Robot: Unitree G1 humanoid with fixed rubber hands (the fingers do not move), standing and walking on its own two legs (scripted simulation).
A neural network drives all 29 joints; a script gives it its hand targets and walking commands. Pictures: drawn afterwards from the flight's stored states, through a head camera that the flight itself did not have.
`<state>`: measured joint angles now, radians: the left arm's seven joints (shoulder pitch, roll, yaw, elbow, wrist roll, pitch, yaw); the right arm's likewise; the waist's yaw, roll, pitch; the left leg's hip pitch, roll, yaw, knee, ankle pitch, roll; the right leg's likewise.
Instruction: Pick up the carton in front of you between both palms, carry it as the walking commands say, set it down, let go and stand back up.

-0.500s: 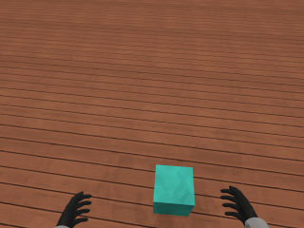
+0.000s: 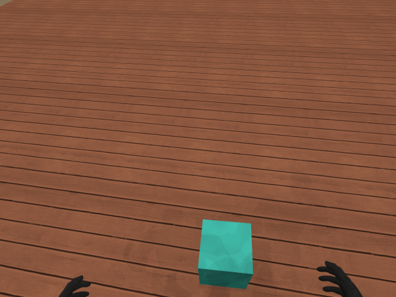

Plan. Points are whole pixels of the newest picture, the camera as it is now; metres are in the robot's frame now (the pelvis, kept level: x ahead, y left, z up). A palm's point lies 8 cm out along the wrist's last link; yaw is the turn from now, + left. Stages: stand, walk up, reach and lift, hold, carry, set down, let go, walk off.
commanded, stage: stand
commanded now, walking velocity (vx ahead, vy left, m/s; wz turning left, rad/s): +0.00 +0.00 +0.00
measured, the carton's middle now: (224, 254) +0.41 -0.08 -0.65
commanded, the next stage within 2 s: none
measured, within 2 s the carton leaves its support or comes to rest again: neither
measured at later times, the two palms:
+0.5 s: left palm out of the picture +0.11 +0.29 -0.09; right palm out of the picture +0.11 -0.30 -0.09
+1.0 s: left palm out of the picture +0.08 +0.30 -0.09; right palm out of the picture +0.08 -0.31 -0.10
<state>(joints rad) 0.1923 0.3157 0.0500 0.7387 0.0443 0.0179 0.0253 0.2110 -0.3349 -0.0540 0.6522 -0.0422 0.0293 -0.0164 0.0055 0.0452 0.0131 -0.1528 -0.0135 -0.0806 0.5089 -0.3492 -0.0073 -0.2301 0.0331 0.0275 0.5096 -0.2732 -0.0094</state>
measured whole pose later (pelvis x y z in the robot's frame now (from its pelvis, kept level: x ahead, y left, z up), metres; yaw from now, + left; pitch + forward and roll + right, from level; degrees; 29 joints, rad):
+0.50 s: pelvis +0.00 -0.01 +0.00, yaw +1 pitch -2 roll +0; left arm 0.14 0.33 0.04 0.91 0.03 0.00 0.02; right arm 0.21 -0.36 -0.02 0.80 -0.03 0.00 -0.03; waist 0.00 0.03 0.02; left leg -0.09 0.00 -0.09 0.44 -0.32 -0.02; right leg -0.17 0.03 0.01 0.46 -0.25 -0.02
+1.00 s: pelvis -0.01 -0.01 +0.01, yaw +0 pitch -3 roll +0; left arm 0.12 0.36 0.02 1.00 0.02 0.00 0.01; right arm 0.18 -0.39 0.00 0.92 -0.02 -0.01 -0.02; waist 0.01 0.03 0.03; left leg -0.07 -0.01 -0.08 0.38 -0.27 -0.02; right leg -0.15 0.03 0.03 0.40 -0.20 -0.01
